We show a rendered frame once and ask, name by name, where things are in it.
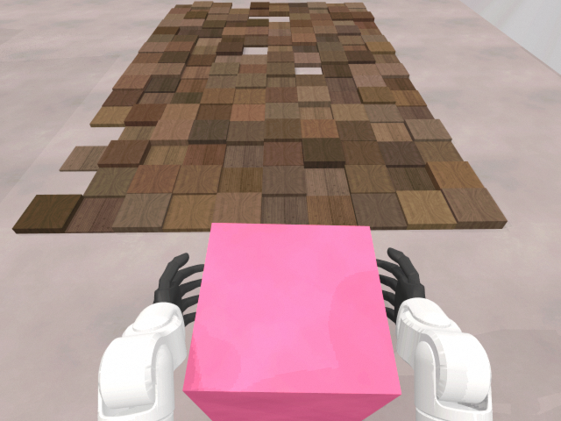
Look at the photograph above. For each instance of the robot right forearm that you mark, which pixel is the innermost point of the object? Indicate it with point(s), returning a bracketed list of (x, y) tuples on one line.
[(452, 371)]

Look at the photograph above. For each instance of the left robot hand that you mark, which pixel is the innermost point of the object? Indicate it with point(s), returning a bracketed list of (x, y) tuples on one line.
[(169, 290)]

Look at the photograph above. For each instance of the right robot hand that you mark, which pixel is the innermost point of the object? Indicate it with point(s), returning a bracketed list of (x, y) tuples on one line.
[(405, 287)]

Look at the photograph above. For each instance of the carton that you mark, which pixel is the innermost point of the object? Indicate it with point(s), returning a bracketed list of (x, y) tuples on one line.
[(290, 325)]

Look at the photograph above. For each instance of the robot left forearm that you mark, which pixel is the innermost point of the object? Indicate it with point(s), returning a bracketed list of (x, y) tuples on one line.
[(136, 373)]

